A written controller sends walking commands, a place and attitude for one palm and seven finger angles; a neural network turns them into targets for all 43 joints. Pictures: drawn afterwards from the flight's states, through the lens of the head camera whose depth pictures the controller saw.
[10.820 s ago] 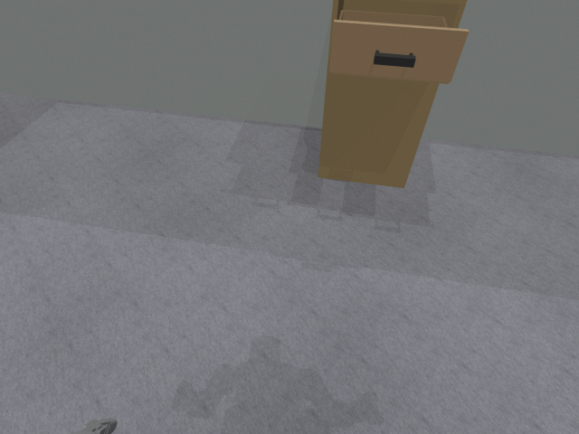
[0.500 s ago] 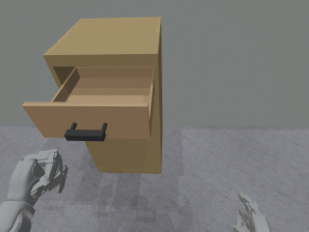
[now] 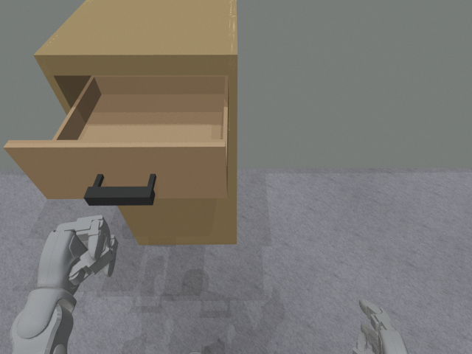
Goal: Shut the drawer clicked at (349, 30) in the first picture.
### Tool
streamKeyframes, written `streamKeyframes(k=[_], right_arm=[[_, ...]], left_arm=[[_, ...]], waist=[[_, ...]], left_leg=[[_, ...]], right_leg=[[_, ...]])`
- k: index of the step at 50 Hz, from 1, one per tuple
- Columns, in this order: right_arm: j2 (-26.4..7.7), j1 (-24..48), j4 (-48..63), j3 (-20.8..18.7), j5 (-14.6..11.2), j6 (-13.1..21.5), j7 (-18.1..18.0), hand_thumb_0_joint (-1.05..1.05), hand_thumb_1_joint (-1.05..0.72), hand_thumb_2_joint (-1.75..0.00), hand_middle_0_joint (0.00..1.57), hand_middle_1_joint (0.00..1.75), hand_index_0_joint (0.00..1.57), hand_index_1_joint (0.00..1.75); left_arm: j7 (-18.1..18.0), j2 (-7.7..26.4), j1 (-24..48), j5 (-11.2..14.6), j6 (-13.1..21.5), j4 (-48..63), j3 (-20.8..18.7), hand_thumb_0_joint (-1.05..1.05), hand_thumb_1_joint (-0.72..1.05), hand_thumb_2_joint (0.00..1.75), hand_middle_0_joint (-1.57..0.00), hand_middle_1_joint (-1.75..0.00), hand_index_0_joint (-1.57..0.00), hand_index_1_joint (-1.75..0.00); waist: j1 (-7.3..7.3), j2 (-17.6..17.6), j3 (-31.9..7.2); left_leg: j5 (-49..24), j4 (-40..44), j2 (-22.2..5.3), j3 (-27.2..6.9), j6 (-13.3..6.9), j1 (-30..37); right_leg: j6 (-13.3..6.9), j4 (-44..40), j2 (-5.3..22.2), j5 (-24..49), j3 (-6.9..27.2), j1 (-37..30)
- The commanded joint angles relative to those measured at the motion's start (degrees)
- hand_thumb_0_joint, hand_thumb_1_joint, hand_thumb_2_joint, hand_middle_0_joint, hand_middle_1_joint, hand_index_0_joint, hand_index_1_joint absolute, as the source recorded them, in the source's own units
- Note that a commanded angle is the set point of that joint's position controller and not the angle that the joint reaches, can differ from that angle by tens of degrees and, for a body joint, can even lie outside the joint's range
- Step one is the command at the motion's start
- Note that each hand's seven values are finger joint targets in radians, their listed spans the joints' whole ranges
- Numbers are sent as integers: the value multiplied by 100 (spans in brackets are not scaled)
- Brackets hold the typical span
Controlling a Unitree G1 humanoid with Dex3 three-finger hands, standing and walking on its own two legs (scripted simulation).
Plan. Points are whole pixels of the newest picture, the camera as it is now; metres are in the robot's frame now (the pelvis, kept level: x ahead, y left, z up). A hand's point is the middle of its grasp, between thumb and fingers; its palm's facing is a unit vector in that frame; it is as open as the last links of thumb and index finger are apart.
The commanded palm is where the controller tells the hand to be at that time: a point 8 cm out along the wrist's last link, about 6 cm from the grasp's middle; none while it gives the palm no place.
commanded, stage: bring the fist close to the handle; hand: left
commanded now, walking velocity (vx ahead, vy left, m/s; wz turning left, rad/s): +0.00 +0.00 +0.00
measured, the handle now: (123, 187) +0.41 +0.25 +0.03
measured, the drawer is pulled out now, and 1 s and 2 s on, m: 0.24 0.24 0.15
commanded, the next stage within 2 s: push the drawer shut in 0.82 s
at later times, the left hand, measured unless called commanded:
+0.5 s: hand (130, 237) +0.30 +0.21 +0.03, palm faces +0.07 -1.00 -0.03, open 3.3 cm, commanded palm +0.27 +0.26 +0.03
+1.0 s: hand (128, 240) +0.29 +0.21 +0.03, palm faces +0.09 -1.00 -0.03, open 3.3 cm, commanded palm +0.27 +0.26 +0.03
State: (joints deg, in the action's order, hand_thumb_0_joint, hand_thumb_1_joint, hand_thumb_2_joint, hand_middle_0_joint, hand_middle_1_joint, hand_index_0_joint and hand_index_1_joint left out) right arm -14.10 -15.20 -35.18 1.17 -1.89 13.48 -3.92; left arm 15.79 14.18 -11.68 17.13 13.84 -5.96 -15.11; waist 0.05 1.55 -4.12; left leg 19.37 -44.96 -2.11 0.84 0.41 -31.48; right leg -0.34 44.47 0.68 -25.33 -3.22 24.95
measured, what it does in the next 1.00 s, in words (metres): stands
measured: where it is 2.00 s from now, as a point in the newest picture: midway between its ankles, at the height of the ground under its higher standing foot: outside the picture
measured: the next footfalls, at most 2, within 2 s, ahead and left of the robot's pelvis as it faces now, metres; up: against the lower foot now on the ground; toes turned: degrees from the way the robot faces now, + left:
none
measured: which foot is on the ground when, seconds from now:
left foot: down 0.00-1.00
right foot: down 0.00-1.00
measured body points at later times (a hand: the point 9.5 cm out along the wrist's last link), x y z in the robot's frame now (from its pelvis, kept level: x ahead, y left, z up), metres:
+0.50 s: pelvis -0.02 +0.00 -0.03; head +0.04 +0.01 +0.42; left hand +0.29 +0.26 +0.03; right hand +0.13 -0.24 -0.12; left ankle +0.04 +0.12 -0.71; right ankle -0.03 -0.11 -0.71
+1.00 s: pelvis -0.01 -0.01 -0.03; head +0.04 -0.01 +0.42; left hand +0.28 +0.26 +0.03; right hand +0.13 -0.26 -0.12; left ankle +0.04 +0.12 -0.71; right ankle -0.03 -0.11 -0.71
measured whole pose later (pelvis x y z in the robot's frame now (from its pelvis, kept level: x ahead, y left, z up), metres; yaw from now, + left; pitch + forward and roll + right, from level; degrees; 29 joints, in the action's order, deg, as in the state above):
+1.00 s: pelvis -0.01 -0.01 -0.03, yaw +0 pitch +11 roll -1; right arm -14.5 -14.2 -34.1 0.7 -1.8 6.1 -3.7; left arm 14.3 15.7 1.5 15.7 20.4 -21.5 -16.3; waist -1.2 1.6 -6.4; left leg 22.4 -55.4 -3.2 -0.1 1.1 -44.6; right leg -1.3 55.6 -0.2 -29.0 -3.7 38.1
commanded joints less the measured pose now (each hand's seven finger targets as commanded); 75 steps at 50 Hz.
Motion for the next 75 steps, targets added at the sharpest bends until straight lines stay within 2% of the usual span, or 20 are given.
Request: streamKeyframes(k=[1, 5, 9, 12, 14, 17, 19, 26, 33, 36, 40, 46, 50, 59, 60, 62, 64, 68, 71, 75], right_arm=[[-771, 470, 821, -290, -5, 177, -59, 0, -90, -90, 20, 30, 20, 30], [-746, 428, 816, -298, 17, 128, -42, 0, -90, -90, 20, 30, 20, 30], [-791, 372, 729, -294, 39, -3, -48, 0, -90, -90, 20, 30, 20, 30], [-752, 402, 801, -285, 41, -64, -10, 0, -90, -90, 20, 30, 20, 30], [-797, 334, 778, -299, 53, -142, -8, 0, -90, -90, 20, 30, 20, 30], [-767, 324, 789, -298, 65, -216, 15, 0, -90, -90, 20, 30, 20, 30], [-799, 255, 785, -309, 80, -266, 20, 0, -90, -90, 20, 30, 20, 30], [-782, 225, 890, -342, 58, -389, 39, 0, -90, -90, 20, 30, 20, 30], [-807, 204, 857, -335, 10, -474, 15, 0, -90, -90, 20, 30, 20, 30], [-783, 223, 893, -348, 14, -476, 6, 0, -90, -90, 20, 30, 20, 30], [-795, 223, 854, -334, 10, -467, -10, 0, -90, -90, 20, 30, 20, 30], [-782, 249, 873, -339, 0, -490, -26, 0, -90, -90, 20, 30, 20, 30], [-793, 248, 759, -315, 2, -484, -71, 0, -90, -90, 20, 30, 20, 30], [-841, 98, 716, -306, -2, -571, -70, 0, -90, -90, 20, 30, 20, 30], [-826, 90, 718, -301, -1, -585, -61, 0, -90, -90, 20, 30, 20, 30], [-849, 39, 701, -305, 2, -618, -50, 0, -90, -90, 20, 30, 20, 30], [-887, -27, 676, -308, 14, -658, -56, 0, -90, -90, 20, 30, 20, 30], [-878, -93, 564, -313, 0, -709, -89, 0, -90, -90, 20, 30, 20, 30], [-886, -158, 527, -320, 0, -717, -90, 0, -90, -90, 20, 30, 20, 30], [-933, -259, 413, -328, 8, -757, -101, 0, -90, -90, 20, 30, 20, 30]], left_arm=[[-124, 905, 1295, -40, 538, 914, -315, 0, 90, 90, -140, -160, -140, -160], [-217, 836, 1588, -164, 697, 937, -145, 0, 90, 90, -140, -160, -140, -160], [-298, 949, 1927, -210, 726, 333, -229, 0, 90, 90, -140, -160, -140, -160], [-342, 745, 2160, -242, 763, 286, -50, 0, 90, 90, -140, -160, -140, -160], [-394, 1020, 2125, -279, 786, 21, -283, 0, 90, 90, -140, -160, -140, -160], [-400, 866, 2543, -303, 883, -114, -149, 0, 90, 90, -140, -160, -140, -160], [-408, 1002, 2499, -308, 935, -334, -270, 0, 90, 90, -140, -160, -140, -160], [-326, 1185, 2552, -228, 1093, -64, -412, 0, 90, 90, -140, -160, -140, -160], [-303, 1178, 2380, -135, 963, -311, -416, 0, 90, 90, -140, -160, -140, -160], [-259, 1139, 2313, -115, 1022, -148, -408, 0, 90, 90, -140, -160, -140, -160], [-229, 1141, 2438, -84, 1071, -270, -389, 0, 90, 90, -140, -160, -140, -160], [-139, 1285, 2321, -52, 1053, -321, -543, 0, 90, 90, -140, -160, -140, -160], [-124, 1363, 3010, -74, 1095, -461, -519, 0, 90, 90, -140, -160, -140, -160], [54, 1638, 3508, -77, 958, -1146, -695, 0, 90, 90, -140, -160, -140, -160], [62, 1542, 3567, -82, 937, -1236, -627, 0, 90, 90, -140, -160, -140, -160], [61, 1664, 3780, -97, 933, -1336, -704, 0, 90, 90, -140, -160, -140, -160], [63, 1799, 3910, -93, 926, -1570, -833, 0, 90, 90, -140, -160, -140, -160], [91, 1774, 4753, -161, 994, -1789, -713, 0, 90, 90, -140, -160, -140, -160], [91, 1719, 5040, -210, 1035, -1842, -582, 0, 90, 90, -140, -160, -140, -160], [10, 1842, 5616, -320, 1057, -2077, -554, 0, 90, 90, -140, -160, -140, -160]], waist=[[-86, 74, -860], [-69, 316, -1300], [-149, -97, -1158], [-106, 287, -1346], [-97, 50, -1363], [-150, 201, -1432], [-137, -7, -1526], [-53, 314, -2005], [-183, -17, -1489], [-127, 184, -1643], [-198, -89, -1513], [-154, 6, -1574], [-270, 88, -1555], [-233, 139, -1758], [-256, 74, -1773], [-255, 118, -1800], [-293, -108, -1734], [-432, 152, -1719], [-431, 336, -1902], [-508, 277, -2017]], left_leg=[[-801, 444, 173, -163, -155, 891], [-941, 329, 126, -246, -139, 1009], [-741, 197, 106, -276, -144, 651], [-684, 155, 117, -284, -108, 694], [-635, 74, 98, -285, -128, 506], [-642, -62, 106, -253, -118, 432], [-634, -172, 100, -253, -136, 265], [-846, -295, 109, -175, -153, 325], [-534, -285, 126, -129, -180, -51], [-599, -303, 138, -100, -186, 49], [-551, -352, 135, -131, -204, -63], [-584, -401, 148, -74, -207, -93], [-504, -475, 140, -100, -218, -109], [-722, -524, 130, -115, -217, -127], [-738, -524, 137, -100, -222, -106], [-732, -529, 137, -109, -209, -153], [-704, -574, 126, -118, -226, -285], [-454, -575, 120, -145, -216, -221], [-535, -570, 112, -203, -216, -25], [-419, -575, 79, -292, -210, 55]], right_leg=[[10, -527, -173, 1243, -16, 603], [-47, -305, -178, 1239, -43, 674], [-29, -199, -198, 1102, -46, 881], [-61, -73, -177, 1010, -58, 985], [-55, -38, -203, 967, -34, 1003], [-54, 84, -188, 1010, -10, 1172], [-51, 162, -212, 1011, 10, 1165], [-61, 252, -208, 1257, 105, 975], [0, 101, -215, 1100, 161, 1066], [-14, 112, -201, 1149, 186, 1008], [3, 105, -201, 1145, 212, 1046], [26, 77, -172, 1227, 294, 957], [24, 95, -168, 1129, 330, 1100], [-2, 154, -175, 1395, 330, 973], [15, 155, -176, 1447, 327, 1001], [11, 176, -177, 1441, 323, 993], [20, 183, -197, 1407, 330, 1012], [12, 172, -193, 1041, 314, 1336], [-30, 223, -208, 1050, 267, 1410], [-42, 248, -225, 833, 212, 1619]])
